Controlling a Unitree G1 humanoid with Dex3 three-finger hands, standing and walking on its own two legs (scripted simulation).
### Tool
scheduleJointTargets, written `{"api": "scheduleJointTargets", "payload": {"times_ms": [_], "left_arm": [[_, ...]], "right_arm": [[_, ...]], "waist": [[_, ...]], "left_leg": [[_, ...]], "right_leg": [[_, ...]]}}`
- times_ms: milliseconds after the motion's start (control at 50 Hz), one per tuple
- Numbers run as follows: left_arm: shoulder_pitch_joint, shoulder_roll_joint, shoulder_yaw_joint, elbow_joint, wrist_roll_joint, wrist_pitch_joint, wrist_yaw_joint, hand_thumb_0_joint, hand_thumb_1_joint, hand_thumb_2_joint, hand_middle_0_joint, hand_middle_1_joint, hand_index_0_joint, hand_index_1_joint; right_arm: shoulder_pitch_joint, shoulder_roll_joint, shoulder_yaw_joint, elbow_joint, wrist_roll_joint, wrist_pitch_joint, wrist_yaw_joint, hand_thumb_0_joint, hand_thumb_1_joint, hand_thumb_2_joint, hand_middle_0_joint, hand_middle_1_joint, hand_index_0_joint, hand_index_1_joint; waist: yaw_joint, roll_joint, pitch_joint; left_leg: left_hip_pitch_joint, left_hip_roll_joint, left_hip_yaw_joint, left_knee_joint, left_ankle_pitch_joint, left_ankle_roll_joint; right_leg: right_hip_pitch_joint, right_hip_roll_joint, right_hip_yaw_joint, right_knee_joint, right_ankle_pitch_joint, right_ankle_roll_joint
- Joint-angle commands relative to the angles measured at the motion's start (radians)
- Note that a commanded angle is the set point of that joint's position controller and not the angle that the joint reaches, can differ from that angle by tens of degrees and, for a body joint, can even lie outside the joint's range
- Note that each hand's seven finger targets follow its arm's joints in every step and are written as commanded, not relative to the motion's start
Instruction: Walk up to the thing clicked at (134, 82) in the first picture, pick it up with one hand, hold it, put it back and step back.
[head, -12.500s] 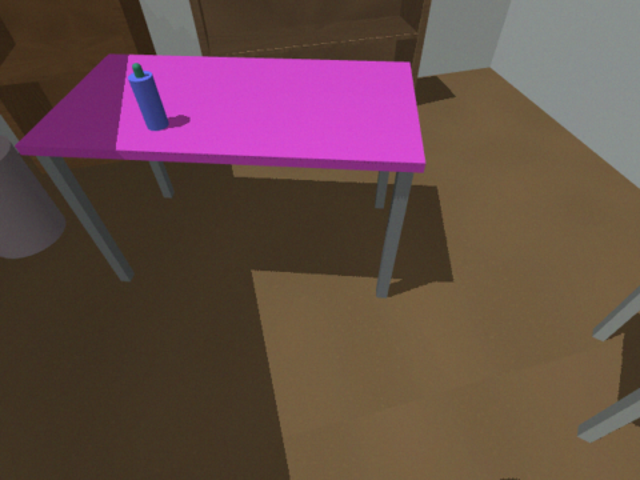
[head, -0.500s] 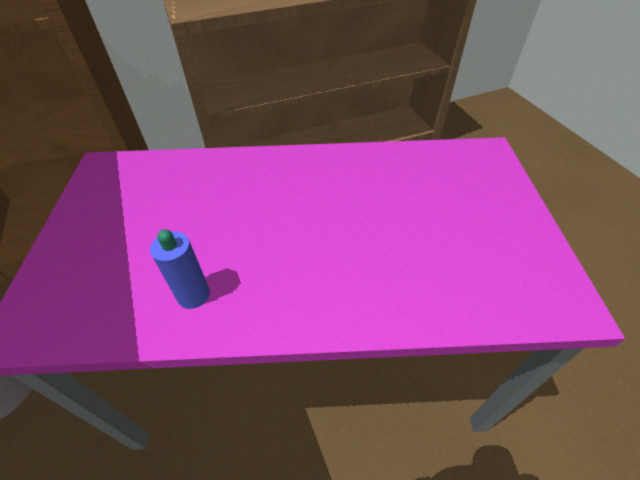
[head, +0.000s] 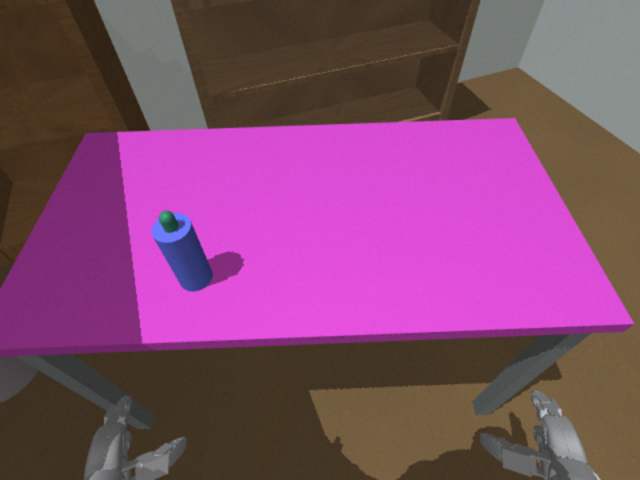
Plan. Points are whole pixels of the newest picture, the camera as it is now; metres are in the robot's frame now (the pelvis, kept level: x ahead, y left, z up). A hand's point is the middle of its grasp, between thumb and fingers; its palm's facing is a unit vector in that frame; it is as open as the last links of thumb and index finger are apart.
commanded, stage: rise first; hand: left
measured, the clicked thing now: (182, 248) +0.47 +0.24 -0.04
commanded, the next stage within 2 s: go down in 1.12 s
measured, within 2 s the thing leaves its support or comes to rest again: neither
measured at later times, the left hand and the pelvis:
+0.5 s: hand (114, 434) +0.20 +0.27 -0.04, palm faces +0.30 -0.89 -0.36, open 17.4 cm; pelvis +0.02 +0.00 +0.00, yaw +0 degrees
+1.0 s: hand (84, 441) +0.18 +0.28 +0.01, palm faces +0.34 -0.86 -0.38, open 17.6 cm; pelvis +0.00 +0.00 +0.00, yaw +1 degrees
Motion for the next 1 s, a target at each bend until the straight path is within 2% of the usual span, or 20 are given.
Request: {"api": "scheduleJointTargets", "payload": {"times_ms": [0, 20, 140, 180, 220, 240, 300, 360, 420, 480, 500, 560, 600, 680, 700, 860, 880, 940, 960, 980], "left_arm": [[0.122, 0.222, 0.107, -0.205, 0.0, -0.017, 0.021, 0.0, -0.102, 0.126, -0.047, -0.06, -0.058, -0.048], [0.129, 0.192, 0.088, -0.235, -0.004, -0.012, 0.019, 0.0, -0.13, 0.121, -0.044, -0.06, -0.054, -0.048], [0.032, 0.182, 0.076, -0.47, -0.004, -0.029, 0.032, 0.0, -0.411, 0.075, -0.036, -0.049, -0.033, -0.051], [0.076, 0.198, 0.1, -0.517, -0.001, -0.035, 0.04, 0.0, -0.5, 0.046, -0.043, -0.054, -0.044, -0.052], [0.127, 0.179, 0.096, -0.545, 0.002, -0.04, 0.04, 0.0, -0.552, 0.036, -0.05, -0.054, -0.049, -0.054], [0.145, 0.178, 0.105, -0.557, 0.003, -0.04, 0.042, 0.0, -0.55, 0.038, -0.046, -0.054, -0.046, -0.055], [0.177, 0.206, 0.142, -0.604, 0.005, -0.046, 0.047, 0.0, -0.551, 0.035, -0.044, -0.054, -0.043, -0.054], [0.215, 0.209, 0.161, -0.626, 0.002, -0.045, 0.041, 0.0, -0.544, 0.034, -0.042, -0.057, -0.044, -0.055], [0.202, 0.209, 0.17, -0.679, -0.001, -0.049, 0.034, 0.0, -0.535, 0.029, -0.036, -0.047, -0.037, -0.046], [0.208, 0.175, 0.145, -0.742, -0.003, -0.057, 0.027, 0.0, -0.541, 0.031, -0.035, -0.043, -0.033, -0.045], [0.23, 0.199, 0.173, -0.726, -0.004, -0.059, 0.029, 0.0, -0.546, 0.032, -0.038, -0.047, -0.037, -0.048], [0.225, 0.205, 0.179, -0.78, -0.002, -0.066, 0.028, 0.0, -0.543, 0.035, -0.034, -0.045, -0.033, -0.047], [0.237, 0.202, 0.181, -0.768, -0.001, -0.068, 0.027, 0.0, -0.549, 0.04, -0.037, -0.049, -0.034, -0.052], [0.265, 0.205, 0.201, -0.771, -0.002, -0.07, 0.024, 0.0, -0.563, 0.044, -0.04, -0.044, -0.034, -0.051], [0.234, 0.192, 0.176, -0.844, -0.003, -0.082, 0.021, 0.0, -0.562, 0.04, -0.042, -0.047, -0.038, -0.051], [0.239, 0.23, 0.235, -0.868, -0.004, -0.103, 0.018, 0.0, -0.562, 0.05, -0.039, -0.046, -0.033, -0.053], [0.265, 0.222, 0.228, -0.844, -0.004, -0.103, 0.018, 0.0, -0.574, 0.055, -0.042, -0.049, -0.034, -0.058], [0.29, 0.208, 0.228, -0.818, -0.003, -0.108, 0.016, 0.0, -0.574, 0.058, -0.045, -0.054, -0.039, -0.062], [0.236, 0.219, 0.223, -0.898, -0.006, -0.119, 0.016, 0.0, -0.578, 0.059, -0.044, -0.051, -0.035, -0.061], [0.249, 0.232, 0.241, -0.866, -0.004, -0.121, 0.017, 0.0, -0.578, 0.059, -0.045, -0.051, -0.037, -0.06]], "right_arm": [[0.111, -0.144, -0.035, -0.168, 0.0, -0.005, -0.01, 0.0, 0.186, -0.129, 0.051, 0.052, 0.051, 0.052], [0.116, -0.126, -0.025, -0.196, 0.005, -0.001, -0.009, 0.0, 0.224, -0.12, 0.05, 0.052, 0.051, 0.052], [0.009, -0.141, -0.018, -0.385, 0.0, -0.021, -0.025, 0.0, 0.431, -0.063, 0.052, 0.051, 0.051, 0.051], [0.066, -0.154, -0.038, -0.376, -0.008, -0.027, -0.033, 0.0, 0.48, -0.049, 0.052, 0.051, 0.051, 0.051], [0.107, -0.135, -0.026, -0.422, -0.011, -0.036, -0.031, 0.0, 0.49, -0.045, 0.052, 0.05, 0.051, 0.05], [0.13, -0.106, -0.011, -0.404, -0.014, -0.033, -0.031, 0.0, 0.499, -0.043, 0.053, 0.05, 0.051, 0.05], [0.122, -0.111, -0.011, -0.469, -0.017, -0.032, -0.033, 0.0, 0.514, -0.039, 0.052, 0.05, 0.051, 0.05], [0.189, -0.122, -0.034, -0.463, -0.02, -0.025, -0.035, 0.0, 0.528, -0.037, 0.052, 0.05, 0.051, 0.05], [0.168, -0.118, -0.033, -0.475, -0.022, -0.026, -0.03, 0.0, 0.539, -0.033, 0.053, 0.05, 0.051, 0.05], [0.149, -0.049, 0.009, -0.438, -0.019, -0.024, -0.014, 0.0, 0.542, -0.032, 0.052, 0.05, 0.051, 0.05], [0.156, -0.097, -0.037, -0.452, -0.021, -0.025, -0.02, 0.0, 0.536, -0.035, 0.053, 0.05, 0.051, 0.05], [0.142, -0.097, -0.022, -0.485, -0.024, -0.026, -0.017, 0.0, 0.546, -0.033, 0.052, 0.05, 0.051, 0.05], [0.154, -0.129, -0.059, -0.457, -0.028, -0.024, -0.022, 0.0, 0.539, -0.035, 0.052, 0.05, 0.051, 0.05], [0.151, -0.1, -0.034, -0.461, -0.028, -0.025, -0.019, 0.0, 0.529, -0.041, 0.053, 0.05, 0.051, 0.05], [0.14, -0.078, -0.019, -0.447, -0.026, -0.026, -0.015, 0.0, 0.525, -0.041, 0.053, 0.05, 0.051, 0.05], [0.145, -0.103, -0.044, -0.451, -0.03, -0.038, -0.019, 0.0, 0.534, -0.042, 0.053, 0.051, 0.051, 0.051], [0.123, -0.101, -0.031, -0.46, -0.028, -0.041, -0.018, 0.0, 0.523, -0.045, 0.053, 0.05, 0.051, 0.05], [0.145, -0.08, -0.028, -0.412, -0.03, -0.043, -0.016, 0.0, 0.524, -0.048, 0.053, 0.051, 0.051, 0.051], [0.115, -0.109, -0.045, -0.433, -0.031, -0.049, -0.017, 0.0, 0.523, -0.047, 0.053, 0.051, 0.051, 0.051], [0.123, -0.11, -0.045, -0.433, -0.032, -0.053, -0.018, 0.0, 0.522, -0.049, 0.053, 0.051, 0.051, 0.051]], "waist": [[0.025, 0.005, -0.232], [0.021, 0.016, -0.205], [0.012, 0.013, -0.145], [0.015, 0.035, -0.14], [0.012, 0.021, -0.162], [0.019, 0.025, -0.152], [0.032, 0.016, -0.172], [0.018, 0.002, -0.139], [0.022, 0.016, -0.108], [0.04, 0.064, -0.082], [0.026, 0.033, -0.092], [0.029, 0.021, -0.123], [0.026, 0.012, -0.106], [0.035, 0.013, -0.087], [0.044, 0.037, -0.076], [0.028, 0.032, -0.086], [0.042, 0.032, -0.064], [0.04, 0.041, -0.046], [0.039, 0.05, -0.055], [0.035, 0.036, -0.054]], "left_leg": [[0.117, -0.026, 0.071, -0.047, 0.288, 0.017], [0.108, -0.028, 0.075, -0.054, 0.27, 0.016], [0.105, -0.016, 0.064, -0.082, 0.173, 0.017], [0.116, -0.013, 0.063, -0.083, 0.179, 0.015], [0.141, -0.009, 0.061, -0.077, 0.201, 0.014], [0.138, -0.011, 0.06, -0.072, 0.225, 0.015], [0.147, -0.015, 0.062, -0.065, 0.268, 0.014], [0.154, -0.019, 0.07, -0.063, 0.273, 0.017], [0.151, -0.022, 0.071, -0.07, 0.234, 0.017], [0.136, -0.02, 0.069, -0.084, 0.225, 0.014], [0.147, -0.02, 0.07, -0.075, 0.241, 0.017], [0.165, -0.018, 0.066, -0.069, 0.286, 0.018], [0.165, -0.018, 0.065, -0.07, 0.276, 0.019], [0.156, -0.016, 0.06, -0.088, 0.229, 0.018], [0.151, -0.017, 0.059, -0.094, 0.208, 0.017], [0.162, -0.022, 0.063, -0.094, 0.181, 0.023], [0.149, -0.02, 0.059, -0.101, 0.16, 0.02], [0.135, -0.02, 0.061, -0.107, 0.137, 0.021], [0.143, -0.021, 0.058, -0.112, 0.123, 0.02], [0.144, -0.022, 0.059, -0.107, 0.115, 0.022]], "right_leg": [[0.101, 0.011, -0.064, -0.053, 0.289, -0.015], [0.086, 0.01, -0.063, -0.056, 0.271, -0.017], [0.063, 0.01, -0.067, -0.074, 0.165, -0.022], [0.069, 0.014, -0.068, -0.069, 0.172, -0.025], [0.092, 0.018, -0.071, -0.064, 0.191, -0.025], [0.095, 0.016, -0.072, -0.061, 0.214, -0.025], [0.131, 0.01, -0.071, -0.058, 0.258, -0.023], [0.124, 0.007, -0.069, -0.066, 0.272, -0.016], [0.109, 0.006, -0.071, -0.079, 0.232, -0.016], [0.107, 0.005, -0.075, -0.076, 0.219, -0.025], [0.113, 0.003, -0.073, -0.078, 0.238, -0.02], [0.142, 0.005, -0.075, -0.071, 0.286, -0.019], [0.134, 0.005, -0.075, -0.073, 0.274, -0.018], [0.129, 0.01, -0.082, -0.081, 0.217, -0.021], [0.121, 0.01, -0.084, -0.081, 0.194, -0.025], [0.116, 0.005, -0.077, -0.093, 0.175, -0.021], [0.112, 0.009, -0.081, -0.094, 0.147, -0.024], [0.11, 0.008, -0.079, -0.098, 0.131, -0.024], [0.103, 0.009, -0.08, -0.097, 0.116, -0.025], [0.101, 0.008, -0.079, -0.103, 0.108, -0.022]]}}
